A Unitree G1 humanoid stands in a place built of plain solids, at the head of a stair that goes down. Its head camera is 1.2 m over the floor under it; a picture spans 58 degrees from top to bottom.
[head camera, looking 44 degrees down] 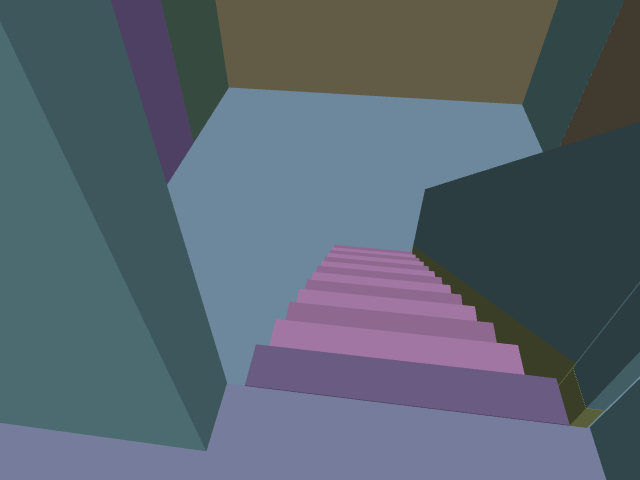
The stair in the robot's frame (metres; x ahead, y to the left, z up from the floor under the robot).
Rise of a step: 0.20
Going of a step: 0.25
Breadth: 0.93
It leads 7 degrees to the right of straight ahead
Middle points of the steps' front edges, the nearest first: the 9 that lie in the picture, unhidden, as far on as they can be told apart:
0.71 -0.25 0.00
0.95 -0.28 -0.20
1.19 -0.32 -0.40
1.44 -0.35 -0.61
1.68 -0.38 -0.81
1.92 -0.41 -1.01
2.17 -0.44 -1.22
2.41 -0.47 -1.42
2.65 -0.50 -1.62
